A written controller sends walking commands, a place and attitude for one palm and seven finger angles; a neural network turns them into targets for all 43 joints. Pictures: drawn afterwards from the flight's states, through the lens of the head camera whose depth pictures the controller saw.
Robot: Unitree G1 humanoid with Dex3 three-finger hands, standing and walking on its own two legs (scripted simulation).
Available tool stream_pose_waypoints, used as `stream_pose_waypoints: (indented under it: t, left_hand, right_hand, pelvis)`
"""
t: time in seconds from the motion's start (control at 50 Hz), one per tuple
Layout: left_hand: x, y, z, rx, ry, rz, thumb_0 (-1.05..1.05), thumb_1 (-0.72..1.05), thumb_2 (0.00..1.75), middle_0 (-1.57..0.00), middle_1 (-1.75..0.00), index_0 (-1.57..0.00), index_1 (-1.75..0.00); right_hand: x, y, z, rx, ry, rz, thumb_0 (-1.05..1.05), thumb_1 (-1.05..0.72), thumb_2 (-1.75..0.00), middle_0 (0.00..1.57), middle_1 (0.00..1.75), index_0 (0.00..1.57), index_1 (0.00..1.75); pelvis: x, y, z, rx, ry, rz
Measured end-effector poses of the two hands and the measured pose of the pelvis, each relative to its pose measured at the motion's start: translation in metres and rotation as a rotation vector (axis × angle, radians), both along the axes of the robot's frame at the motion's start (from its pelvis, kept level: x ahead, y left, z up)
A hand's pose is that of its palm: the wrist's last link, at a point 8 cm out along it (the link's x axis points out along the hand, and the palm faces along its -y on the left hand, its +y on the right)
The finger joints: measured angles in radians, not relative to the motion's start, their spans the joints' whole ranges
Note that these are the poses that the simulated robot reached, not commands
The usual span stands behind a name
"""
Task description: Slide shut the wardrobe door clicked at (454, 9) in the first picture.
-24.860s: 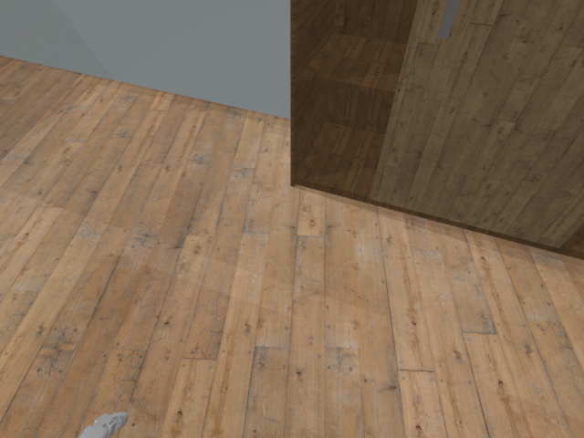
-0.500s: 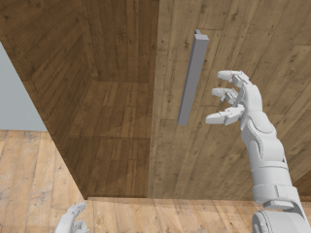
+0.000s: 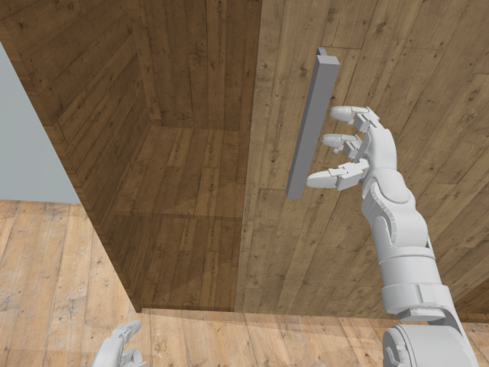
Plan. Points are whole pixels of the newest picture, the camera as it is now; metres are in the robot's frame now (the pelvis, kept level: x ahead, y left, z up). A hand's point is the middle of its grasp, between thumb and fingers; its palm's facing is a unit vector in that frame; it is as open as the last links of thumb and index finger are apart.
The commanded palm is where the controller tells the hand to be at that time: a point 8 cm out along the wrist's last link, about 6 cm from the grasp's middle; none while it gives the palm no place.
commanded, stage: feel for the door with the fingertips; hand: right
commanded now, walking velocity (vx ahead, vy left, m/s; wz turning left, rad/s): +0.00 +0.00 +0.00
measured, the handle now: (305, 131) +0.47 -0.07 +0.18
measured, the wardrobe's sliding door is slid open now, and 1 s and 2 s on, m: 0.38 0.38 0.38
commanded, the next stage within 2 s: slide the fingers in behind the handle in 0.28 s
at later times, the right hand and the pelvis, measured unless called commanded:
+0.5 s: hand (328, 138) +0.43 -0.10 +0.20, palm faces -0.02 +1.00 +0.01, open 13.6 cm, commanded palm +0.41 -0.15 +0.19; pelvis +0.00 +0.00 +0.00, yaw +0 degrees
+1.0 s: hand (327, 143) +0.42 -0.09 +0.19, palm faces -0.05 +1.00 +0.02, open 14.0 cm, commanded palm +0.40 -0.14 +0.19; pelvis +0.00 -0.01 +0.00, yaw +0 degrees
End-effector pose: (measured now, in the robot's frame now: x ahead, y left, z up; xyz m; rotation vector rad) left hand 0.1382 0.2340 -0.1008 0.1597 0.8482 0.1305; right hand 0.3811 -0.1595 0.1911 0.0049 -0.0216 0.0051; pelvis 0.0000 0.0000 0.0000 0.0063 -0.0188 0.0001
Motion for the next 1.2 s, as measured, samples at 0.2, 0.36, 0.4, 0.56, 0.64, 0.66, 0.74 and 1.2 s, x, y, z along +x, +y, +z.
stream_pose_waypoints:
  t: [0.2, 0.36, 0.4, 0.56, 0.64, 0.66, 0.74, 1.2]
  left_hand:
    - [-0.009, 0.008, -0.004, 0.013, 0.027, 0.019, 0.01, 0.9, 0.9, -0.2, -0.3, -0.2, -0.3]
    - [-0.022, 0.009, -0.009, 0.007, 0.06, 0.032, 0.01, 0.9, 0.9, -0.2, -0.3, -0.2, -0.3]
    - [-0.025, 0.009, -0.01, 0.007, 0.068, 0.032, 0.01, 0.9, 0.9, -0.2, -0.3, -0.2, -0.3]
    - [-0.036, 0.009, -0.011, 0.002, 0.074, 0.054, 0.01, 0.9, 0.9, -0.2, -0.3, -0.2, -0.3]
    - [-0.036, 0.009, -0.008, 0.003, 0.061, 0.062, 0.01, 0.9, 0.9, -0.2, -0.3, -0.2, -0.3]
    - [-0.036, 0.009, -0.008, 0.005, 0.057, 0.063, 0.01, 0.9, 0.9, -0.2, -0.3, -0.2, -0.3]
    - [-0.032, 0.007, -0.005, 0.013, 0.043, 0.055, 0.01, 0.9, 0.9, -0.2, -0.3, -0.2, -0.3]
    - [-0.013, -0.021, -0.004, -0.027, 0.014, 0.012, 0.01, 0.9, 0.9, -0.2, -0.3, -0.21, -0.3]
  right_hand:
    - [0.018, 0.008, 0.009, -0.005, -0.002, 0.022, -0.01, 0.5, -0.3, 0.3, 1.2, 0.3, 1.2]
    - [0.027, 0.009, 0.006, 0.007, 0.008, 0.017, -0.01, 0.5, -0.3, 0.34, 1.24, 0.34, 1.22]
    - [0.028, 0.009, 0.005, 0.004, 0.003, 0.013, -0.01, 0.5, -0.3, 0.36, 1.25, 0.35, 1.23]
    - [0.027, 0.005, 0.004, 0.012, -0.001, 0.01, -0.01, 0.5, -0.3, 0.36, 1.24, 0.34, 1.23]
    - [0.022, -0.002, 0.0, 0.017, 0.0, 0.003, -0.01, 0.5, -0.3, 0.33, 1.22, 0.32, 1.22]
    - [0.021, -0.003, -0.001, 0.015, 0.0, 0.002, -0.01, 0.5, -0.3, 0.33, 1.21, 0.32, 1.22]
    - [0.017, -0.007, -0.003, 0.003, 0.0, 0.005, -0.01, 0.5, -0.3, 0.31, 1.2, 0.31, 1.21]
    - [0.02, 0.026, 0.0, 0.02, 0.003, 0.049, -0.01, 0.5, -0.3, 0.3, 1.2, 0.3, 1.2]
  pelvis:
    - [-0.001, 0.0, 0.0, 0.001, 0.019, -0.005]
    - [0.001, 0.0, 0.0, 0.0, 0.029, 0.001]
    - [0.0, 0.0, -0.001, 0.0, 0.03, -0.001]
    - [-0.002, -0.001, -0.001, 0.001, 0.032, 0.013]
    - [-0.002, -0.003, -0.001, 0.003, 0.026, 0.018]
    - [-0.002, -0.003, -0.001, 0.003, 0.025, 0.018]
    - [-0.003, -0.005, -0.001, 0.007, 0.019, 0.011]
    - [0.001, -0.017, 0.0, 0.005, 0.024, 0.006]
